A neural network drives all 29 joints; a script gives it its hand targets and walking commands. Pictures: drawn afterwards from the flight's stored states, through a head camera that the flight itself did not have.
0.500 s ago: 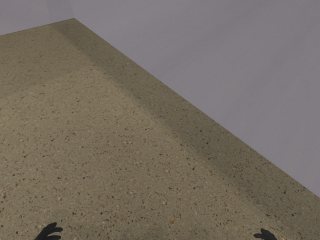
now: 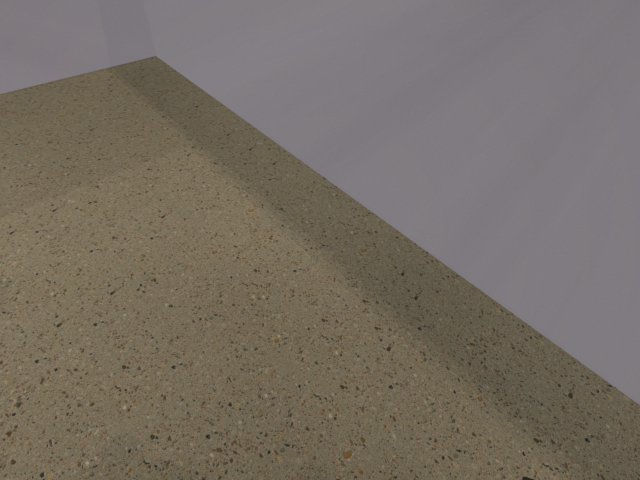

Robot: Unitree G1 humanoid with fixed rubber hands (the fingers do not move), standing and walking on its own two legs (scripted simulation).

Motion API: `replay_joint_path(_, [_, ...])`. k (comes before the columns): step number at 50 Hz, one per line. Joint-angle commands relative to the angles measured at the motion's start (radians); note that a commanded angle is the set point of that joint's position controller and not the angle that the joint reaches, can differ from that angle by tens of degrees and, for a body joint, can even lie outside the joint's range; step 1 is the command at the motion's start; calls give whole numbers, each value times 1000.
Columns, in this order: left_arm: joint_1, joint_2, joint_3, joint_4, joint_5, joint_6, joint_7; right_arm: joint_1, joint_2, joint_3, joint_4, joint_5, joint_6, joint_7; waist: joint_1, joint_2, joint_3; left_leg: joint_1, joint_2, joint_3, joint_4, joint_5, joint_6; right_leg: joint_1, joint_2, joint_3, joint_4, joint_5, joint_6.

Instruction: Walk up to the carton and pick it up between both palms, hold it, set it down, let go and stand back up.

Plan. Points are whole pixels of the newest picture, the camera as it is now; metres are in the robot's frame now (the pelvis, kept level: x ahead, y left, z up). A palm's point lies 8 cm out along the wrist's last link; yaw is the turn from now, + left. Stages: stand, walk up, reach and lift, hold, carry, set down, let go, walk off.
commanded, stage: stand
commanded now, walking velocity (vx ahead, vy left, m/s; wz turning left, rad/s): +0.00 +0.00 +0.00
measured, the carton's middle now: out of the picture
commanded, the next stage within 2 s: walk up in 0.02 s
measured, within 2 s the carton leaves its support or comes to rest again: neither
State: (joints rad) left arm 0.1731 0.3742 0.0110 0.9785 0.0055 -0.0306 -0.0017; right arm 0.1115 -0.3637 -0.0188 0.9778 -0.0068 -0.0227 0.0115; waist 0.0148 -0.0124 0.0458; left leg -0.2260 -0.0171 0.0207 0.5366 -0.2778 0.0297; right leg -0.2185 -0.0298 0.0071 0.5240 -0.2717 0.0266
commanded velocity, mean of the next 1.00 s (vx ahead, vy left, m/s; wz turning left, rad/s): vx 0.00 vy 0.00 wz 0.00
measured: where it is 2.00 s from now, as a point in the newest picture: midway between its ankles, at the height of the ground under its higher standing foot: outside the picture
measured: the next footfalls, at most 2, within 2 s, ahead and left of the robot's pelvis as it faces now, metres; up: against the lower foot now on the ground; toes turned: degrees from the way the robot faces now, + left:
left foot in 0.60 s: +0.06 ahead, +0.26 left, +0.00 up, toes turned +23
right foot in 0.90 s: +0.24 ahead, +0.12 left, +0.00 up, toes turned +30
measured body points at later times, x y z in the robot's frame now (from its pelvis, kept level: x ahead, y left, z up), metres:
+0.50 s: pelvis +0.01 +0.02 +0.00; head +0.03 +0.04 +0.45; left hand +0.04 +0.39 -0.10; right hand +0.20 -0.29 -0.08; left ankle +0.03 +0.19 -0.69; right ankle +0.01 -0.14 -0.73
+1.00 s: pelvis +0.07 +0.12 -0.01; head +0.12 +0.11 +0.43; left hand -0.03 +0.48 -0.07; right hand +0.31 -0.09 -0.14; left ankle +0.02 +0.23 -0.71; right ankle +0.21 +0.10 -0.74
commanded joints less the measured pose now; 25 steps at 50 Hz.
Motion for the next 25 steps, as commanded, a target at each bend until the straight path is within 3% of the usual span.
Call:
replay_joint_path(1, [-68, 158, 26, -40, -3, -11, 6, -71, -180, -33, -29, -2, -28, -6, -15, 46, -12, 27, 125, -153, -219, 62, 20, -28, -77, 80, -113, 43, -76])
replay_joint_path(2, [-22, 150, 23, -30, -5, -14, 5, -42, -208, -32, -10, -2, -30, -9, 14, 89, -73, 32, 133, -172, -212, 82, 32, 32, -77, 82, -148, 80, -73])
replay_joint_path(3, [-60, 192, 34, -31, 7, -17, 10, -95, -174, -27, -24, -2, -21, -14, -7, 27, -52, 54, 124, -143, -200, 117, 22, 18, -70, 61, -117, 100, -67])
replay_joint_path(4, [-47, 165, 23, -34, -1, -15, 6, -79, -177, -25, -9, -2, -18, -9, 0, -25, -75, 63, 131, -154, -185, 152, 30, 34, -79, 64, -127, 127, -59])
replay_joint_path(5, [-52, 159, 22, -29, -2, -16, 6, -48, -167, -23, -21, 8, -24, -11, -16, -29, -96, 58, 130, -143, -162, 180, 24, 53, -91, 66, -135, 144, -60])
replay_joint_path(7, [-55, 143, 18, -11, -2, -14, 3, -48, -210, -32, 13, 3, -23, -14, 3, -26, -79, 70, 116, -129, -176, 171, 13, 47, -95, 76, -164, 142, -55])
replay_joint_path(8, [-74, 168, 22, -15, -1, -14, 6, -56, -172, -19, 8, -2, -20, -15, -10, 35, -97, 96, 120, -123, -173, 235, 11, 59, -99, 80, -144, 180, -62])
replay_joint_path(9, [-32, 155, 16, -8, -15, -21, 4, -57, -208, -22, 21, 1, -16, -7, 4, 3, -126, 129, 130, -141, -171, 258, 15, 79, -100, 88, -161, 226, -67])
replay_joint_path(10, [-88, 195, 24, -25, -2, -20, 10, -79, -167, -15, 19, 7, -13, -14, -10, -46, -149, 102, 124, -133, -188, 240, 11, 104, -106, 73, -156, 245, -61])
replay_joint_path(11, [32, 323, 109, -74, -9, -17, 24, -59, -264, -77, -162, -9, 38, 46, 29, -6, -84, -228, 47, -204, -12, 287, 50, 272, -107, 51, -89, 116, -91])
replay_joint_path(12, [129, 364, 136, -45, 3, -19, 43, -71, -227, -75, -183, -22, 53, 77, 59, -108, -91, -418, 16, -140, 136, 67, 17, 417, -251, 156, -192, 109, -161])
replay_joint_path(13, [98, 383, 146, -60, 16, -17, 55, -49, -200, -77, -195, -39, 67, 77, 54, -187, -74, -492, 51, -66, 307, -141, -12, 378, -425, 176, -253, 167, -223])
replay_joint_path(14, [36, 385, 155, -83, 14, -19, 56, -56, -222, -84, -199, -50, 80, 82, 29, -164, -41, -477, 96, -75, 404, -185, -33, 283, -494, 202, -267, 133, -270])
replay_joint_path(15, [27, 360, 157, -99, 27, -21, 57, -86, -236, -95, -210, -61, 86, 91, 29, -117, -17, -467, 117, -94, 428, -172, -40, 227, -501, 235, -290, 87, -278])
replay_joint_path(16, [-25, 349, 165, -132, 44, -27, 62, -116, -238, -103, -251, -60, 83, 106, 7, -90, 0, -441, 160, -119, 392, -176, -44, 151, -504, 193, -275, 74, -288])
replay_joint_path(17, [-33, 316, 163, -159, 39, -31, 60, -82, -262, -124, -251, -59, 79, 116, -4, -23, -23, -379, 157, -130, 462, -147, -25, 77, -500, 156, -270, 39, -296])
replay_joint_path(18, [-20, 302, 167, -154, 35, -36, 57, -56, -240, -121, -260, -57, 87, 133, 0, -47, -14, -366, 168, -113, 457, -109, -29, 83, -444, 80, -261, -10, -270])
replay_joint_path(19, [-55, 297, 161, -162, 44, -41, 58, -36, -237, -140, -275, -46, 90, 140, -21, -48, -54, -351, 194, -143, 455, -103, -30, 100, -444, 25, -257, -42, -261])
replay_joint_path(20, [-91, 328, 174, -165, 50, -43, 59, -13, -228, -130, -269, -33, 95, 153, -36, -138, -27, -340, 206, -100, 406, -81, -44, 76, -402, -38, -254, -83, -238])
replay_joint_path(21, [-65, 337, 183, -166, 44, -42, 51, -23, -227, -130, -279, -37, 98, 163, -34, -66, -59, -314, 185, -62, 362, -49, -43, 124, -364, -63, -230, -26, -223])
replay_joint_path(22, [-47, 319, 182, -175, 43, -35, 48, -3, -183, -121, -278, -9, 88, 160, -28, -140, -63, -308, 178, -51, 280, 8, -46, 117, -324, -137, -194, 65, -202])
replay_joint_path(23, [-49, 345, 193, -162, 51, -38, 44, -11, -179, -121, -275, -26, 91, 161, -31, -104, -77, -168, 156, 17, 289, 25, -30, 43, -337, -138, -168, 106, -190])
replay_joint_path(24, [-57, 315, 188, -186, 40, -41, 39, 39, -173, -116, -271, -29, 89, 156, -47, -77, -52, -150, 137, 48, 237, 51, -28, 50, -314, -184, -109, 238, -156])
replay_joint_path(25, [-134, 327, 178, -185, 44, -30, 35, 112, -203, -130, -237, -12, 86, 145, -93, -134, -75, 52, 132, 69, 201, 74, -26, -119, -304, -215, -74, 132, -145])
